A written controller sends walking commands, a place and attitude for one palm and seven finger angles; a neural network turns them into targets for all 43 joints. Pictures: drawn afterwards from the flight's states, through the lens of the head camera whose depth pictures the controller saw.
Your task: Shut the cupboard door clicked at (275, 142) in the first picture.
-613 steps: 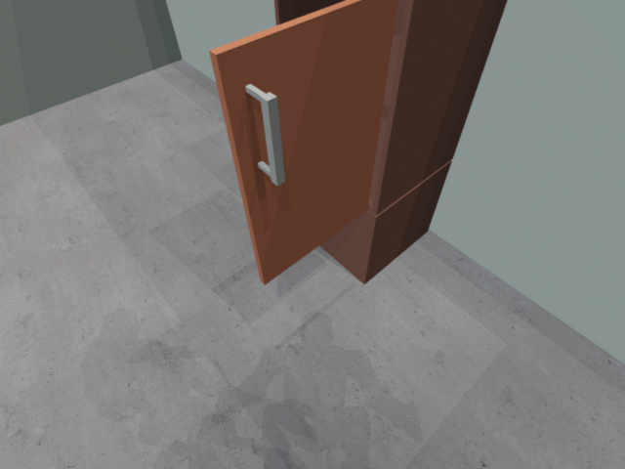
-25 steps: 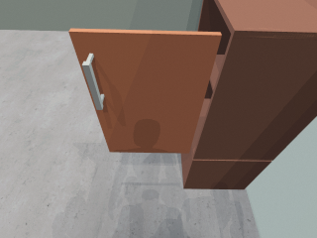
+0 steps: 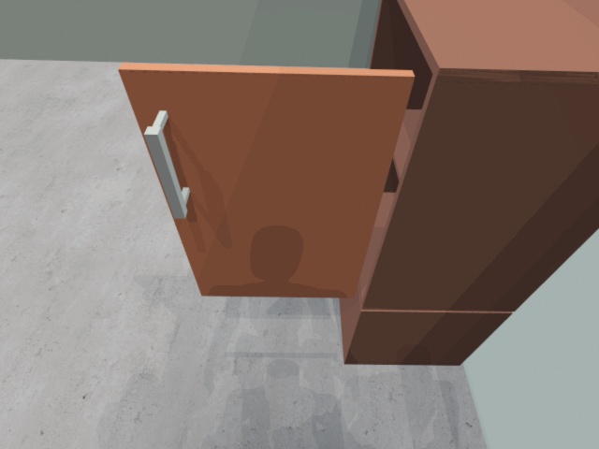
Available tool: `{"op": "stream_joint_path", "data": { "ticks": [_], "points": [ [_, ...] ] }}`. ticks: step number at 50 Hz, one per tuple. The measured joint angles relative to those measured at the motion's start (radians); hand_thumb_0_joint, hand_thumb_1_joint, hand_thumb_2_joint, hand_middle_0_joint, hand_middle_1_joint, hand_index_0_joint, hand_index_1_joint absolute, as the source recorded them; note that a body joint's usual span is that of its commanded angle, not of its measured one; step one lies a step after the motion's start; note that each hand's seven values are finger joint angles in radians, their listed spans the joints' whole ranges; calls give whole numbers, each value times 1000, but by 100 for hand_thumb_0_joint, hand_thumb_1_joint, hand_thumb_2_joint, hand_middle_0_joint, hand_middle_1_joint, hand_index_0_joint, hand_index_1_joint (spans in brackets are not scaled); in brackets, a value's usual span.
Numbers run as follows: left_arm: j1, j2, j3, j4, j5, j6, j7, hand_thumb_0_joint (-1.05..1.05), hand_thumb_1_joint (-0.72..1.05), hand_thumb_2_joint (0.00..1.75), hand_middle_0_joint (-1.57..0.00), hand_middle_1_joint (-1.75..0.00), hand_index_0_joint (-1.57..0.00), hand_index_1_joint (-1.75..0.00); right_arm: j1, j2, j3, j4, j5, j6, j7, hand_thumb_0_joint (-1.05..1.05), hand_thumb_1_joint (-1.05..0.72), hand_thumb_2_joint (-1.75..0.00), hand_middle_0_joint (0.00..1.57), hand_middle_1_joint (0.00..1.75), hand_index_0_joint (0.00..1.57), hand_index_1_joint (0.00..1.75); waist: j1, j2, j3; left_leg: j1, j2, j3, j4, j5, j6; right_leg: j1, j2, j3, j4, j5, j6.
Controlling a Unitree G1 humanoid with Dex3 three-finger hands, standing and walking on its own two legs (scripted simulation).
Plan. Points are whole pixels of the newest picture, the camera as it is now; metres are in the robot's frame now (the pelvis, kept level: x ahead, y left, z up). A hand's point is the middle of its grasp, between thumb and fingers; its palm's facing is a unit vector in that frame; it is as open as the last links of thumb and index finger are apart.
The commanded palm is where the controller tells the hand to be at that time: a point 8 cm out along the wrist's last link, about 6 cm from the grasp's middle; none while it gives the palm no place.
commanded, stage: raise the hand and make a fist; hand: left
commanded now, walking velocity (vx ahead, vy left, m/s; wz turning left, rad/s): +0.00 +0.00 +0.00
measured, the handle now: (171, 168) +0.48 +0.23 +0.10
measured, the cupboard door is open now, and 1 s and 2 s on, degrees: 90 90 90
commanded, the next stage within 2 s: bring the fist close to the handle in 1.90 s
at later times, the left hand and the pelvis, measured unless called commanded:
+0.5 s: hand out of the picture +0.11 +0.17 -0.02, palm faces +0.14 -0.99 -0.05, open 5.7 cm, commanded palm +0.11 +0.22 -0.01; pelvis -0.05 -0.05 -0.09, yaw +5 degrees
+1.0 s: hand (151, 401) +0.17 +0.18 +0.04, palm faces +0.04 -1.00 -0.04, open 3.5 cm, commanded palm +0.13 +0.23 +0.05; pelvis -0.03 -0.02 -0.05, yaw +4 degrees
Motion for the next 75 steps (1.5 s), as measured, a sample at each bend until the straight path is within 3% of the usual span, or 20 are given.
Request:
{"op": "stream_joint_path", "data": {
  "ticks": [1,2,5,7,9,12,14,17,20,25,28,31,35,43,48,56,64,75],
  "points": [
    [43,-2,58,-165,-20,60,-9,1,91,90,-20,-30,-20,-30,12,-1,4,-43,4,-20,-11,0,-91,-89,20,30,20,30,-8,-3,15,-13,1,-6,27,-10,-1,-11,0,-6,26,-7,-1],
    [100,9,68,-365,-51,69,4,1,91,90,-20,-30,-20,-30,37,-1,10,-96,21,-69,-32,0,-91,-89,21,30,20,30,-8,-11,22,-29,-2,-9,55,-21,-3,-40,-5,-13,83,-24,-7],
    [207,27,56,-818,-128,-4,45,2,91,90,-21,-31,-21,-31,102,-18,-4,-217,33,-217,-38,1,-90,-89,21,30,20,30,-19,-14,-23,-73,-24,-23,113,-46,-8,-103,-30,-30,199,-68,-25],
    [181,9,78,-936,-160,-106,20,1,91,90,-22,-33,-22,-33,104,-37,-23,-286,26,-263,-15,1,-90,-89,21,30,20,30,-36,6,-68,-150,-28,-44,185,-69,-9,-142,-34,-42,218,-119,-14],
    [142,-17,118,-966,-198,-246,-53,1,91,90,-24,-35,-24,-35,67,-50,-38,-344,19,-274,8,1,-90,-89,21,30,20,30,-42,21,-105,-242,-14,-50,266,-95,-14,-229,-23,-47,284,-132,-14],
    [125,-24,161,-968,-254,-467,-225,0,91,90,-28,-39,-27,-39,4,-52,-58,-432,9,-275,33,1,-90,-89,21,30,20,30,-34,-3,-156,-404,5,-43,407,-139,-27,-403,-11,-38,439,-173,-32],
    [132,-12,177,-959,-273,-539,-331,0,91,90,-31,-42,-30,-42,-30,-60,-70,-495,15,-266,37,1,-90,-89,21,30,20,30,-18,-20,-164,-494,15,-45,502,-169,-35,-493,-4,-39,536,-210,-43],
    [178,10,188,-966,-305,-495,-405,0,91,90,-36,-48,-36,-48,-62,-86,-78,-579,31,-245,21,1,-90,-89,20,30,20,30,11,-24,-161,-585,24,-63,609,-206,-45,-575,2,-56,636,-246,-56],
    [243,25,198,-1020,-322,-439,-383,1,90,90,-42,-53,-41,-53,-69,-104,-78,-627,38,-245,-4,1,-90,-89,20,30,20,30,40,-11,-163,-641,31,-93,676,-229,-52,-614,9,-84,683,-268,-66],
    [255,45,194,-1154,-333,-465,-352,2,90,90,-50,-63,-50,-63,-62,-96,-40,-617,39,-264,-39,1,-90,-89,20,30,20,30,69,18,-151,-669,40,-143,721,-242,-59,-611,22,-132,692,-275,-77],
    [189,60,181,-1178,-337,-431,-382,2,90,90,-56,-69,-55,-69,-53,-71,-6,-593,46,-256,-50,1,-90,-89,20,30,20,30,65,33,-142,-662,44,-155,712,-236,-61,-596,28,-143,671,-265,-79],
    [141,76,179,-1171,-340,-328,-403,1,90,90,-61,-75,-61,-75,-28,-40,16,-581,53,-232,-53,1,-90,-89,21,30,21,30,45,44,-135,-627,46,-147,670,-221,-62,-564,30,-135,629,-246,-75],
    [159,79,204,-1180,-346,-235,-371,1,90,90,-69,-83,-68,-83,28,-15,22,-575,51,-210,-51,1,-90,-89,21,30,21,30,16,51,-136,-557,45,-117,589,-198,-55,-509,29,-107,559,-219,-63],
    [212,61,210,-1223,-349,-284,-325,1,90,90,-83,-99,-83,-99,92,-60,2,-555,44,-223,-45,1,-90,-89,21,30,21,30,10,51,-126,-490,29,-91,511,-177,-33,-449,16,-81,485,-193,-42],
    [200,63,182,-1246,-333,-273,-316,1,90,90,-92,-109,-92,-109,76,-87,-5,-554,49,-239,-48,1,-90,-89,21,30,21,30,16,47,-113,-460,22,-87,493,-175,-21,-416,9,-78,460,-186,-32],
    [164,73,180,-1295,-322,-203,-287,1,90,90,-107,-125,-107,-125,27,-74,16,-586,55,-240,-44,1,-90,-89,20,30,20,30,25,42,-108,-380,16,-86,437,-161,-13,-330,6,-77,391,-164,-22],
    [106,83,192,-1302,-323,-103,-298,1,90,90,-121,-140,-121,-140,7,-57,55,-594,57,-234,-40,1,-90,-89,21,30,21,30,45,49,-100,-298,10,-89,365,-135,-9,-242,4,-81,311,-135,-18],
    [24,96,218,-1298,-326,-14,-306,1,90,90,-129,-149,-129,-149,15,-63,66,-544,65,-237,-46,1,-90,-89,21,30,21,30,49,59,-81,-201,6,-87,269,-94,-10,-147,3,-79,218,-96,-18]
  ]
}}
